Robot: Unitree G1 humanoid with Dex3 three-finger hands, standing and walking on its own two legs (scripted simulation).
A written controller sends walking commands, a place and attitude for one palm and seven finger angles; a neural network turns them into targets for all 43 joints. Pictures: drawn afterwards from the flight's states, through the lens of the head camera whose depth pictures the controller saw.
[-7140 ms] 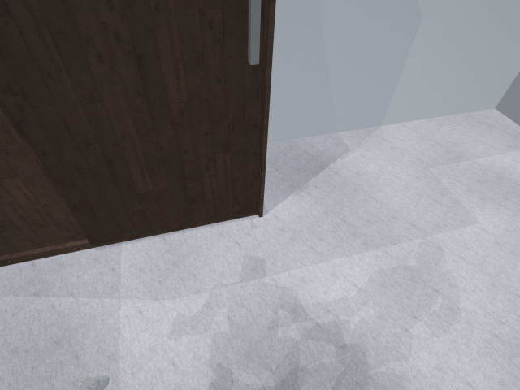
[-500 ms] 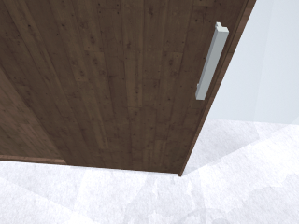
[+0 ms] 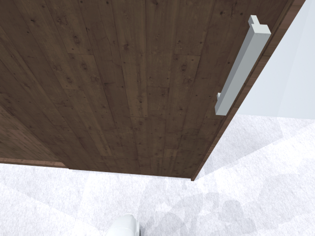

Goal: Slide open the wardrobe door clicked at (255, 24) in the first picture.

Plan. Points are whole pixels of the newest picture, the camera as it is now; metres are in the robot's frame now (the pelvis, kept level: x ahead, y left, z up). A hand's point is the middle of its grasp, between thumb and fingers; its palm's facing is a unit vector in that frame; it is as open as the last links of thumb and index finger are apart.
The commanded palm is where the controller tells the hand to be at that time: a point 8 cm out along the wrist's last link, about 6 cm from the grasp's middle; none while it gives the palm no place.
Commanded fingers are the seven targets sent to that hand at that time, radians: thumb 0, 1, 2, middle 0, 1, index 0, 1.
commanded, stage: come to a stop and stand still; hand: right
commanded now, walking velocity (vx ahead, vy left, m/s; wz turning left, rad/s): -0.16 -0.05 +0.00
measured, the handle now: (234, 72) +0.45 -0.12 +0.17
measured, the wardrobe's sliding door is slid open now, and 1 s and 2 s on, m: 0.00 0.00 0.00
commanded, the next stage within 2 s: look again from close up in 1.30 s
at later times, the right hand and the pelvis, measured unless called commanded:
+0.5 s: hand out of the picture +0.04 -0.20 -0.18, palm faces +0.08 +0.98 -0.18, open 7.4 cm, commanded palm none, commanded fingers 0.00 -0.90 -0.90 0.20 0.30 0.20 0.30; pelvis -0.02 -0.01 +0.00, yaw -1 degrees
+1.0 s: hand out of the picture -0.04 -0.16 -0.17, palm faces +0.01 +0.98 -0.18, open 7.4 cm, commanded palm none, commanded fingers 0.00 -0.90 -0.90 0.20 0.30 0.20 0.30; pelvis -0.04 +0.00 +0.01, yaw +0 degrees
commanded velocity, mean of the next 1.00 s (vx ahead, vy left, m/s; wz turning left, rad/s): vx -0.04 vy -0.03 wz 0.00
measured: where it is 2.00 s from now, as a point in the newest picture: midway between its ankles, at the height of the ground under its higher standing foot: outside the picture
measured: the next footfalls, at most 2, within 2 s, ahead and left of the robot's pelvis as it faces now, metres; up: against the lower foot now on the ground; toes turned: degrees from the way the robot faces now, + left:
left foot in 0.04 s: +0.12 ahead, +0.13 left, +0.00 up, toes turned +5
right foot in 0.38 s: +0.04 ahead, -0.11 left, +0.00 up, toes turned -4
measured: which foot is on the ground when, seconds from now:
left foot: up 0.00-0.02, down 0.04-0.40, up 0.42-0.68, down 0.70-1.00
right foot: down 0.00-0.06, up 0.08-0.36, down 0.38-1.00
